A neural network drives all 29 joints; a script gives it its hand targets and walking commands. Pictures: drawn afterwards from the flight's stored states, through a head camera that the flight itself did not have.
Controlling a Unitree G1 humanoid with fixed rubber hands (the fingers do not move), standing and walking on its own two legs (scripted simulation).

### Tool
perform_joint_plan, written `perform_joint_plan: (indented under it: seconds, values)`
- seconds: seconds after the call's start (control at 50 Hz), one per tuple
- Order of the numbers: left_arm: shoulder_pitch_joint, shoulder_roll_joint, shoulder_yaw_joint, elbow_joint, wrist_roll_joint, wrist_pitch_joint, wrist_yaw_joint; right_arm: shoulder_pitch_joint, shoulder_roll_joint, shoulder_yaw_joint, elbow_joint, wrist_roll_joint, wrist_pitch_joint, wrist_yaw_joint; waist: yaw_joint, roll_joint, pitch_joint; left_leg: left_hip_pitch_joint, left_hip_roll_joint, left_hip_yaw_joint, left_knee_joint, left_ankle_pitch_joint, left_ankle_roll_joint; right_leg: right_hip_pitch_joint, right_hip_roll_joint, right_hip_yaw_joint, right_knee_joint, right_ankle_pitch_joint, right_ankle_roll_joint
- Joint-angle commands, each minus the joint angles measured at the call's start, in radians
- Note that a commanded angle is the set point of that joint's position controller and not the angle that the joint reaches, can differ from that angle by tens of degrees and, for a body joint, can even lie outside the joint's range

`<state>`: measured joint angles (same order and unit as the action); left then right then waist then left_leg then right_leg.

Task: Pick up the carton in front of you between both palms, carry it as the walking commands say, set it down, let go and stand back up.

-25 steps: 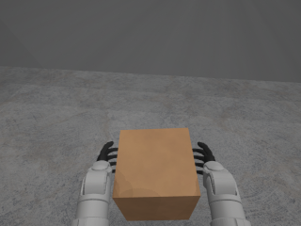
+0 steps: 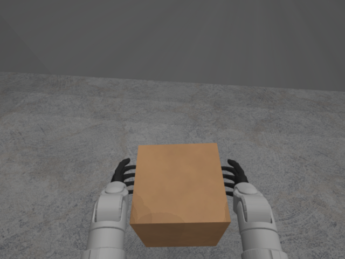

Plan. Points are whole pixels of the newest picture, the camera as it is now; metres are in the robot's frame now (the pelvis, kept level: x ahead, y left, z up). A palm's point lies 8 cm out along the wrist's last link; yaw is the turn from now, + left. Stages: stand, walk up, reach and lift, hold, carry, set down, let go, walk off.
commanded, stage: carry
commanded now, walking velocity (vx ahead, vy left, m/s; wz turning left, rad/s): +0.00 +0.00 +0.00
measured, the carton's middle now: (179, 198) +0.32 +0.00 -0.06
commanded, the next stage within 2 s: hold in 0.28 s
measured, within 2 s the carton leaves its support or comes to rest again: neither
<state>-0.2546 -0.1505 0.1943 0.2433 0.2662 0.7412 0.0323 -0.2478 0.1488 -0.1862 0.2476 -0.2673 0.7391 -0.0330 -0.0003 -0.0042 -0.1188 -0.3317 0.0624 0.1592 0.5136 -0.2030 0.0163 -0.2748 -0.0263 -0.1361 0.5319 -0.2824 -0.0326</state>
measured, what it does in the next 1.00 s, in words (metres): stands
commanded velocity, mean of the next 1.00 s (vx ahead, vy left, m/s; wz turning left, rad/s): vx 0.00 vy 0.00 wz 0.00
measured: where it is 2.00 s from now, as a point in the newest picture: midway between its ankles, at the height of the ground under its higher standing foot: outside the picture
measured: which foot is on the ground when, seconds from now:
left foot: down 0.00-1.00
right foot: down 0.00-1.00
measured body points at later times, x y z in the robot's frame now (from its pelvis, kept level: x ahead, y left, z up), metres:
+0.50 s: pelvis -0.01 +0.00 +0.01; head -0.04 +0.01 +0.46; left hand +0.30 +0.14 +0.04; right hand +0.28 -0.16 +0.04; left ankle +0.04 +0.12 -0.73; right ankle +0.00 -0.09 -0.73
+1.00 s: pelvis -0.02 +0.02 +0.01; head -0.08 +0.03 +0.45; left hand +0.29 +0.15 +0.05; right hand +0.27 -0.15 +0.05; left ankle +0.04 +0.12 -0.73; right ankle +0.00 -0.09 -0.73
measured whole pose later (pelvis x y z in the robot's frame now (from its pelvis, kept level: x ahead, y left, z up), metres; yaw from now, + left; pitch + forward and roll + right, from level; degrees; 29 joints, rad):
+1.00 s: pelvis -0.02 +0.02 +0.01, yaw -5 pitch -10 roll +0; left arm -0.32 -0.17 0.27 0.32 0.32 0.72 -0.01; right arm -0.31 0.16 -0.27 0.34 -0.31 0.70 0.01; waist 0.01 -0.02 0.04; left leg -0.09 0.00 0.08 0.42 -0.17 0.03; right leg -0.06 -0.01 -0.04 0.43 -0.21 -0.02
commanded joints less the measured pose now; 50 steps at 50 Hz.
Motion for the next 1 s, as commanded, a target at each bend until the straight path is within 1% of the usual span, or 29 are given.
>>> perform_joint_plan:
  seconds: [0.0,0.26,0.28,0.3,0.32,0.34,0.36,0.38,0.4,0.42,0.44,0.46,0.5,0.52,0.56,0.62,0.66,0.7,0.76,0.84,0.98]
  values:
    - [-0.451,-0.949,-0.536,-0.064,-0.269,-0.045,-0.249,-0.493,0.931,0.539,-0.089,0.282,-0.052,0.255,0.001,0.007,-0.233,0.13,0.102,-0.125,-0.068,0.093,0.011,0.024,-0.125,0.126,-0.106,0.127,-0.012]
    - [-0.44,-0.937,-0.525,-0.054,-0.261,-0.045,-0.25,-0.476,0.919,0.524,-0.079,0.268,-0.051,0.253,0.0,0.003,-0.218,0.118,0.101,-0.124,-0.069,0.095,0.008,0.015,-0.125,0.127,-0.11,0.134,-0.01]
    - [-0.387,-0.99,-0.519,-0.071,-0.267,-0.035,-0.262,-0.426,0.965,0.516,-0.082,0.273,-0.048,0.268,-0.006,-0.035,-0.124,0.345,-0.148,-0.237,-0.089,0.246,0.021,0.085,0.076,0.247,-0.168,0.281,-0.014]
    - [-0.424,-0.961,-0.505,-0.083,-0.27,-0.043,-0.257,-0.454,0.951,0.516,-0.08,0.273,-0.058,0.267,0.017,-0.043,-0.174,0.384,-0.136,-0.235,-0.077,0.269,0.022,0.074,0.066,0.268,-0.159,0.307,-0.014]
    - [-0.419,-0.958,-0.493,-0.072,-0.262,-0.044,-0.254,-0.444,0.952,0.505,-0.054,0.264,-0.059,0.267,0.015,-0.038,-0.163,0.379,-0.138,-0.235,-0.085,0.265,0.018,0.095,0.07,0.271,-0.165,0.306,-0.013]
    - [-0.411,-0.975,-0.503,-0.083,-0.246,-0.046,-0.255,-0.453,0.95,0.508,-0.075,0.252,-0.066,0.266,0.002,-0.028,-0.163,0.397,-0.135,-0.249,-0.1,0.285,0.011,0.119,0.071,0.264,-0.168,0.336,-0.01]
    - [-0.436,-0.948,-0.501,-0.098,-0.254,-0.046,-0.262,-0.413,0.927,0.468,-0.053,0.218,-0.064,0.258,-0.014,-0.039,-0.147,0.315,-0.13,-0.246,-0.115,0.258,0.001,0.211,0.076,0.253,-0.172,0.322,-0.007]
    - [-0.447,-0.957,-0.511,-0.089,-0.253,-0.047,-0.262,-0.427,0.93,0.463,-0.043,0.219,-0.068,0.254,-0.027,-0.011,-0.138,0.336,-0.133,-0.252,-0.119,0.238,0.0,0.196,0.072,0.256,-0.175,0.298,-0.005]
    - [-0.443,-0.965,-0.516,-0.082,-0.248,-0.048,-0.261,-0.442,0.929,0.462,-0.047,0.222,-0.074,0.253,-0.024,-0.003,-0.136,0.359,-0.133,-0.255,-0.119,0.238,0.002,0.189,0.067,0.262,-0.182,0.286,-0.01]
    - [-0.438,-0.95,-0.515,-0.082,-0.247,-0.047,-0.265,-0.42,0.925,0.451,-0.049,0.217,-0.076,0.248,-0.025,-0.014,-0.126,0.335,-0.132,-0.252,-0.12,0.219,0.002,0.221,0.07,0.26,-0.194,0.263,-0.014]
    - [-0.437,-0.954,-0.508,-0.072,-0.239,-0.05,-0.265,-0.445,0.924,0.459,-0.045,0.219,-0.076,0.251,-0.012,0.001,-0.112,0.329,-0.136,-0.251,-0.124,0.186,0.003,0.208,0.068,0.258,-0.194,0.239,-0.012]
    - [-0.439,-0.957,-0.492,-0.053,-0.229,-0.051,-0.264,-0.47,0.933,0.466,-0.038,0.226,-0.078,0.257,-0.005,0.002,-0.104,0.337,-0.136,-0.251,-0.13,0.166,0.006,0.189,0.066,0.257,-0.195,0.222,-0.008]
    - [-0.419,-0.952,-0.454,-0.026,-0.203,-0.056,-0.257,-0.503,0.937,0.472,-0.028,0.242,-0.079,0.269,0.025,0.003,-0.081,0.344,-0.132,-0.251,-0.133,0.148,0.012,0.165,0.064,0.255,-0.196,0.195,-0.005]
    - [-0.418,-0.952,-0.441,-0.015,-0.196,-0.057,-0.254,-0.516,0.941,0.473,-0.025,0.248,-0.079,0.275,0.034,0.002,-0.073,0.339,-0.131,-0.252,-0.135,0.136,0.014,0.163,0.065,0.252,-0.195,0.178,-0.003]
    - [-0.421,-0.957,-0.426,0.005,-0.189,-0.058,-0.255,-0.533,0.94,0.467,-0.014,0.249,-0.079,0.282,0.042,-0.005,-0.06,0.339,-0.128,-0.252,-0.14,0.117,0.017,0.157,0.065,0.251,-0.199,0.148,-0.003]
    - [-0.447,-0.963,-0.42,0.03,-0.192,-0.056,-0.266,-0.536,0.932,0.443,0.004,0.232,-0.078,0.283,0.023,-0.008,-0.045,0.36,-0.124,-0.252,-0.142,0.084,0.017,0.128,0.063,0.252,-0.208,0.102,-0.009]
    - [-0.475,-0.961,-0.43,0.037,-0.205,-0.053,-0.28,-0.512,0.926,0.415,0.023,0.21,-0.076,0.277,-0.001,-0.023,-0.031,0.337,-0.119,-0.25,-0.144,0.055,0.01,0.149,0.064,0.25,-0.217,0.068,-0.017]
    - [-0.518,-0.976,-0.44,0.043,-0.213,-0.054,-0.29,-0.536,0.935,0.4,0.042,0.2,-0.08,0.279,-0.016,-0.005,-0.029,0.365,-0.12,-0.25,-0.144,0.019,0.009,0.099,0.061,0.249,-0.22,0.026,-0.024]
    - [-0.53,-0.985,-0.444,0.045,-0.21,-0.058,-0.292,-0.555,0.95,0.403,0.053,0.21,-0.089,0.288,-0.008,0.01,-0.04,0.386,-0.115,-0.254,-0.144,0.014,0.006,0.081,0.062,0.244,-0.216,0.015,-0.029]
    - [-0.528,-0.993,-0.442,0.044,-0.205,-0.061,-0.292,-0.58,0.964,0.419,0.046,0.222,-0.09,0.299,0.008,0.012,-0.062,0.38,-0.108,-0.26,-0.158,0.008,0.006,0.104,0.069,0.238,-0.21,0.021,-0.026]
    - [-0.528,-0.985,-0.408,0.096,-0.193,-0.057,-0.299,-0.592,0.948,0.391,0.066,0.204,-0.085,0.303,0.004,0.012,-0.03,0.368,-0.095,-0.264,-0.176,-0.051,0.008,0.095,0.076,0.229,-0.208,-0.017,-0.025]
